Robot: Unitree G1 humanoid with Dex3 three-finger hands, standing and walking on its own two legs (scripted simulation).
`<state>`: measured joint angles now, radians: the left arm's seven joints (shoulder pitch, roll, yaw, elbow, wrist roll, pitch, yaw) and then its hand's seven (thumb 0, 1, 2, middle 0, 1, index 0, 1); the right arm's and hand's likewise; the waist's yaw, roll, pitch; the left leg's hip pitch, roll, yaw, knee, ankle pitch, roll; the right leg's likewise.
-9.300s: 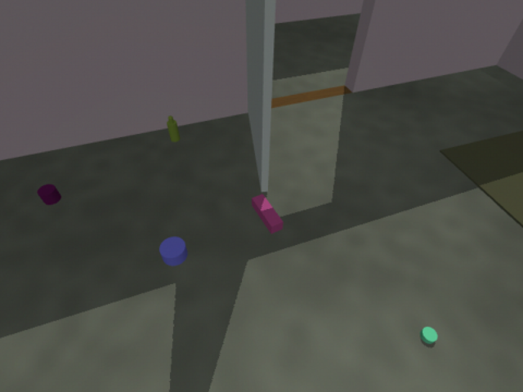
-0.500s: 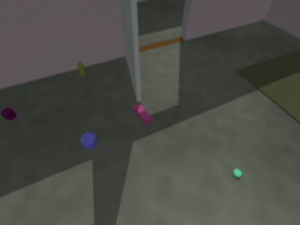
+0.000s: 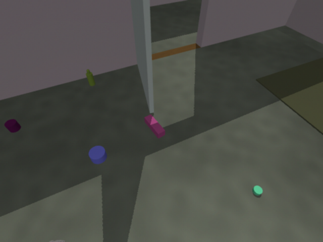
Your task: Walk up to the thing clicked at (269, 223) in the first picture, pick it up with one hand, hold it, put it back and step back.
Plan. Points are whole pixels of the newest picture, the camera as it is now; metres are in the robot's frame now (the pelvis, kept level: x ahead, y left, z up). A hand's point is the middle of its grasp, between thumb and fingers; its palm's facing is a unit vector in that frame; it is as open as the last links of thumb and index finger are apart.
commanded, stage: stand
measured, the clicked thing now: (154, 126) +1.07 +0.06 -0.74
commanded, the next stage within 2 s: none
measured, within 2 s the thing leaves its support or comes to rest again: neither
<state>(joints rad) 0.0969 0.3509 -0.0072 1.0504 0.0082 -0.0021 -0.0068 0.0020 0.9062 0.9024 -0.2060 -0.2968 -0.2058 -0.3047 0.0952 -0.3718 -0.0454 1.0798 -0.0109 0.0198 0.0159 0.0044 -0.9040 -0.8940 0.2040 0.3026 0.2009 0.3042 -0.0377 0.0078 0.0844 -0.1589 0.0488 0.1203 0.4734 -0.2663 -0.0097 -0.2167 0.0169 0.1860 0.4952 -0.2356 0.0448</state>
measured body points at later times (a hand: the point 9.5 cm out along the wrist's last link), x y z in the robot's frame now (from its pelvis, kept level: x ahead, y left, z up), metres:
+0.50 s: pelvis +0.00 +0.00 +0.01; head +0.01 -0.01 +0.46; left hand +0.06 +0.30 -0.12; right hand +0.09 -0.31 -0.13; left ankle -0.01 +0.12 -0.74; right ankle +0.03 -0.15 -0.74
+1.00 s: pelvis +0.00 +0.00 +0.01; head +0.01 -0.01 +0.46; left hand +0.07 +0.30 -0.12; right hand +0.08 -0.31 -0.13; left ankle -0.01 +0.12 -0.74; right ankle +0.03 -0.15 -0.74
